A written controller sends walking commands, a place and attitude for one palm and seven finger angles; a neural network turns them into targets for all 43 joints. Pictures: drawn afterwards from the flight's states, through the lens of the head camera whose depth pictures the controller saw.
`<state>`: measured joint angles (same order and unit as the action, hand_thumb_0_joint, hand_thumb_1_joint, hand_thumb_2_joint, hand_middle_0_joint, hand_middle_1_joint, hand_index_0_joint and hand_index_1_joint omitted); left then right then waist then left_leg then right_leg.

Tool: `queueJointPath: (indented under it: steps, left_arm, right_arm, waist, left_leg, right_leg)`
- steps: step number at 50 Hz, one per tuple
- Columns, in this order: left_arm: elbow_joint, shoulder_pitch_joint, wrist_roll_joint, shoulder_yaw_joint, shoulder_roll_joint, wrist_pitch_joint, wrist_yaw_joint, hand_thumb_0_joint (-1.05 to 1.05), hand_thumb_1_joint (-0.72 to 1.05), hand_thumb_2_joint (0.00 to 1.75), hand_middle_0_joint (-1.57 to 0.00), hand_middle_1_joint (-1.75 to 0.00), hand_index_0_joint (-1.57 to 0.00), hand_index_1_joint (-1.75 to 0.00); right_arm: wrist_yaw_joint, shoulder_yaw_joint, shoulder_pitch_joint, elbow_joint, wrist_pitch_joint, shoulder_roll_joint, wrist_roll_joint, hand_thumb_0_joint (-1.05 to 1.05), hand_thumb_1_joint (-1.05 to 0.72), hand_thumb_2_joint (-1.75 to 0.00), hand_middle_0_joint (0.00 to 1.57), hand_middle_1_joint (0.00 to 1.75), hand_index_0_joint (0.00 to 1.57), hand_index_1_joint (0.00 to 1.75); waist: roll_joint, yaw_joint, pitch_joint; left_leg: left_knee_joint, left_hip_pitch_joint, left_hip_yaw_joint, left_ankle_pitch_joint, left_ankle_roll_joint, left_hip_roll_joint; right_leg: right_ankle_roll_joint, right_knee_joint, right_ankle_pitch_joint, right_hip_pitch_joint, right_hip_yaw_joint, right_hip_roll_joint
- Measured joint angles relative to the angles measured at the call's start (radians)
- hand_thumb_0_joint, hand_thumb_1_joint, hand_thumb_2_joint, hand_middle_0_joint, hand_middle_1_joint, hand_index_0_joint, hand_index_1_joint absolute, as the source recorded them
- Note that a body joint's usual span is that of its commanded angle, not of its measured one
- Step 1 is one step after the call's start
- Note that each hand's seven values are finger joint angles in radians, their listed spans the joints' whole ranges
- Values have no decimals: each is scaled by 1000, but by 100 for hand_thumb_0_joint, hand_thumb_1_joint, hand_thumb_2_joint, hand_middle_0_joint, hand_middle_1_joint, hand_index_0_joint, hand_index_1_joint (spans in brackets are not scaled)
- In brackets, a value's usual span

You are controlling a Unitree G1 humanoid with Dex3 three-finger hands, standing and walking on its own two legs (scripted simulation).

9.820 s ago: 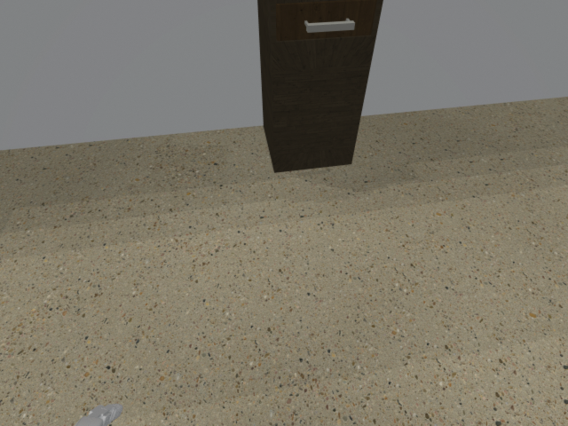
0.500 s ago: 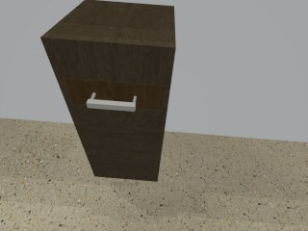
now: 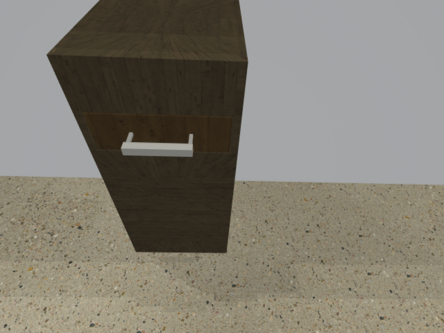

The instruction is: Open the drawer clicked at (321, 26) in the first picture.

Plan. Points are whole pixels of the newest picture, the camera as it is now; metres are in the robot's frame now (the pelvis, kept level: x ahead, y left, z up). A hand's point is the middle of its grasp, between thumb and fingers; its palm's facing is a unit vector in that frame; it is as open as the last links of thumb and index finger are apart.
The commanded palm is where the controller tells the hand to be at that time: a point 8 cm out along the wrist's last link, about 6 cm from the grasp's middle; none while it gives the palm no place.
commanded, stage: shuffle to correct the standing spot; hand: left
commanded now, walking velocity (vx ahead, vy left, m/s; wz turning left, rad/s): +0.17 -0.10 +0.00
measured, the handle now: (159, 143) +0.58 +0.20 -0.02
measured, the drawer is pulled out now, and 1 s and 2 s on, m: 0.00 0.00 0.00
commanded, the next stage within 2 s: come to a stop and stand still in 0.10 s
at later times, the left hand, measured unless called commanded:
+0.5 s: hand out of the picture +0.07 +0.13 -0.20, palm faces +0.11 -0.99 -0.13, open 7.3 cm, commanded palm none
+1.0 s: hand out of the picture +0.04 +0.13 -0.18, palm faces +0.05 -0.98 -0.19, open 7.4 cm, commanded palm none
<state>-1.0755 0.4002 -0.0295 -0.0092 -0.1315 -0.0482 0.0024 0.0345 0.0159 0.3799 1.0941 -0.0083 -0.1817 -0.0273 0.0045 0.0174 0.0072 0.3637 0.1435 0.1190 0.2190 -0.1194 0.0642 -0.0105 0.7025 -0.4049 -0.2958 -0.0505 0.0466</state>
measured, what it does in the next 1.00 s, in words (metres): steps on the spot: right foot, then left foot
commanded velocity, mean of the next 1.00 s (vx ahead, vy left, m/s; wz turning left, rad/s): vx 0.00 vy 0.01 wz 0.00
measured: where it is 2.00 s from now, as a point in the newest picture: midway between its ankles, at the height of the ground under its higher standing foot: outside the picture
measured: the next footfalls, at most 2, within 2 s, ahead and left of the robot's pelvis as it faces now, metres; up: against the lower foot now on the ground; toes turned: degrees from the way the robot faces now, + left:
right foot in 0.20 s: +0.10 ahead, -0.17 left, +0.00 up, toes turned -5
left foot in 0.46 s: +0.15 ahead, +0.07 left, +0.00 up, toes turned +7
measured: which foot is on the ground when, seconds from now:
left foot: down 0.00-0.22, up 0.24-0.44, down 0.46-0.86, up 0.88-1.00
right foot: up 0.00-0.18, down 0.20-0.54, up 0.56-0.80, down 0.82-1.00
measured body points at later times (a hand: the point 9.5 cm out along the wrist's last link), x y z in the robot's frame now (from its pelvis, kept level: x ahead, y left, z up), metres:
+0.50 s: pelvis +0.08 -0.03 -0.02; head +0.09 -0.01 +0.43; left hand +0.06 +0.18 -0.18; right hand +0.10 -0.26 -0.16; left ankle +0.12 +0.06 -0.74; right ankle +0.06 -0.16 -0.74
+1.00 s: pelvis +0.04 -0.04 -0.01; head +0.02 -0.04 +0.44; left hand +0.04 +0.19 -0.16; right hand +0.06 -0.28 -0.16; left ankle +0.05 +0.08 -0.73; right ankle +0.02 -0.14 -0.74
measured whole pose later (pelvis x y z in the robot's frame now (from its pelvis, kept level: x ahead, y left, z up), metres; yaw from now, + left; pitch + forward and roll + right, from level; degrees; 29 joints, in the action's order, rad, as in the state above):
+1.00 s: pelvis +0.04 -0.04 -0.01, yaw +0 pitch -1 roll -1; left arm -1.03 0.35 -0.02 -0.02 -0.15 -0.02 -0.02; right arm 0.00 0.04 0.27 1.05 0.04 -0.18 -0.03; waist -0.01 0.00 -0.04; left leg 0.60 0.30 0.07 0.31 -0.01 -0.05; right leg -0.03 0.45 -0.28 -0.17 -0.07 -0.01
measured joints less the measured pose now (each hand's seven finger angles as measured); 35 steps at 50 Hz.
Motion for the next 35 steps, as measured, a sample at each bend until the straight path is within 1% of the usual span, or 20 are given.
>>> queueJointPath:
  steps: [5, 7, 9, 10, 11, 12, 14, 16, 17, 18, 20, 23, 24, 26, 28, 30, 32, 35]
  left_arm:
    - [10, -39, 2, -9, 18, 8, 7, 0, 90, 90, -19, -29, -20, -29]
    - [11, -60, -5, -11, 16, 8, 0, 1, 92, 90, -19, -29, -20, -30]
    - [13, -68, -2, -20, 4, 16, -1, 2, 93, 90, -19, -29, -20, -30]
    - [18, -69, 1, -23, -4, 26, -1, 2, 93, 90, -19, -29, -20, -30]
    - [20, -71, 3, -25, -9, 38, -4, 2, 93, 90, -19, -29, -20, -30]
    - [21, -75, 5, -27, -10, 50, -8, 2, 93, 90, -19, -29, -20, -30]
    - [25, -77, 11, -26, -6, 68, -16, 2, 93, 90, -19, -29, -20, -30]
    - [28, -71, 14, -24, 4, 77, -27, 1, 92, 90, -19, -29, -20, -29]
    - [28, -69, 14, -21, 10, 77, -31, 1, 92, 90, -19, -29, -20, -29]
    - [27, -68, 12, -18, 16, 74, -34, 1, 92, 90, -19, -29, -20, -29]
    - [22, -70, 7, -13, 22, 63, -39, 1, 92, 90, -19, -29, -20, -30]
    - [24, -77, 10, -14, 24, 48, -39, 1, 92, 90, -20, -29, -21, -30]
    - [26, -81, 12, -16, 22, 42, -38, 1, 92, 90, -20, -29, -21, -30]
    - [37, -88, 14, -21, 13, 29, -41, 1, 92, 90, -20, -29, -21, -30]
    - [51, -97, 16, -23, 1, 23, -48, 1, 92, 90, -20, -29, -21, -30]
    - [63, -113, 17, -24, -13, 18, -49, 1, 91, 90, -20, -29, -21, -30]
    - [72, -130, 17, -26, -22, 14, -48, 0, 91, 90, -20, -29, -20, -30]
    - [87, -146, 14, -28, -28, 12, -44, 0, 91, 90, -19, -29, -20, -29]
  right_arm:
    - [9, 5, 30, 27, -13, 3, -3, 1, -91, -90, 20, 30, 21, 30]
    - [9, 6, 40, 38, -14, 8, -3, 1, -91, -90, 20, 29, 21, 30]
    - [8, 7, 48, 48, -13, 15, -2, 1, -91, -90, 20, 29, 21, 30]
    - [7, 6, 55, 51, -13, 21, 0, 1, -91, -90, 20, 29, 21, 30]
    - [5, 5, 59, 55, -12, 26, 2, 1, -91, -90, 20, 30, 21, 30]
    - [2, 3, 59, 58, -9, 28, 4, 1, -91, -90, 20, 29, 20, 30]
    - [-6, 3, 48, 60, 4, 33, 6, 1, -91, -90, 20, 29, 20, 30]
    - [-10, 4, 23, 53, 14, 35, 8, 1, -91, -90, 20, 29, 20, 30]
    - [-11, 4, 7, 44, 16, 36, 10, 1, -91, -90, 20, 29, 20, 30]
    - [-12, 4, -10, 34, 17, 37, 13, 1, -91, -90, 20, 29, 20, 30]
    - [-12, 6, -45, 7, 18, 40, 18, 1, -91, -90, 20, 29, 20, 30]
    - [-5, 12, -90, -31, 18, 37, 13, 1, -92, -90, 20, 29, 20, 30]
    - [-4, 16, -102, -37, 18, 32, 13, 2, -93, -90, 20, 29, 20, 30]
    - [-6, 19, -125, -52, 19, 28, 12, 2, -94, -90, 20, 29, 20, 30]
    - [-7, 18, -151, -71, 18, 26, 10, 2, -94, -90, 20, 29, 20, 30]
    - [-6, 16, -180, -91, 16, 26, 7, 1, -93, -90, 20, 29, 20, 30]
    - [-5, 15, -208, -107, 14, 25, 4, 1, -93, -90, 20, 29, 20, 30]
    - [-2, 16, -242, -121, 17, 19, 1, 1, -92, -90, 20, 29, 20, 30]
  waist:
    - [-10, 17, 15]
    - [-13, 21, 16]
    - [-15, 22, 15]
    - [-11, 20, 11]
    - [-10, 15, 9]
    - [-17, 10, 10]
    - [-31, 4, 7]
    - [-33, -7, 3]
    - [-33, -10, 3]
    - [-31, -11, 4]
    - [-23, -14, 10]
    - [-16, -20, 29]
    - [-10, -25, 36]
    - [13, -39, 46]
    - [25, -49, 58]
    - [30, -50, 75]
    - [21, -47, 89]
    - [-7, -42, 97]
  left_leg:
    - [-7, -16, -8, 9, 16, -12]
    - [6, -20, -10, 24, 27, -20]
    - [42, -18, -13, 54, 41, -33]
    - [74, -11, -13, 76, 50, -36]
    - [116, 1, -15, 105, 58, -44]
    - [170, 18, -21, 148, 63, -57]
    - [328, 87, -37, 239, 68, -78]
    - [450, 156, -46, 248, 78, -91]
    - [469, 180, -48, 236, 84, -98]
    - [460, 197, -49, 223, 92, -104]
    - [392, 209, -47, 179, 110, -113]
    - [252, 191, -40, 41, 129, -116]
    - [239, 184, -33, 20, 110, -109]
    - [247, 180, -14, 36, 75, -92]
    - [244, 179, 2, 47, 56, -83]
    - [228, 178, 13, 37, 46, -78]
    - [206, 179, 16, 15, 41, -77]
    - [177, 185, 19, -16, 41, -84]
  right_leg:
    - [-1, -37, 22, -25, -10, 7]
    - [-2, -78, 46, -21, -12, 8]
    - [-2, -156, 95, 9, -20, 5]
    - [-7, -202, 111, 32, -20, 4]
    - [-1, -222, 163, 42, -21, 0]
    - [4, -209, 189, 42, -29, -9]
    - [3, -194, 167, 54, -52, -24]
    - [0, -218, 154, 80, -63, -33]
    - [1, -233, 156, 93, -65, -36]
    - [3, -245, 159, 103, -66, -37]
    - [6, -247, 154, 112, -66, -33]
    - [22, -192, 115, 104, -66, -20]
    - [29, -164, 96, 98, -63, -11]
    - [42, -130, 75, 84, -46, 10]
    - [34, -95, 60, 64, -31, 19]
    - [26, -23, -14, 36, -17, 15]
    - [21, 50, -73, 10, -8, 1]
    - [20, 96, -91, -9, -5, -22]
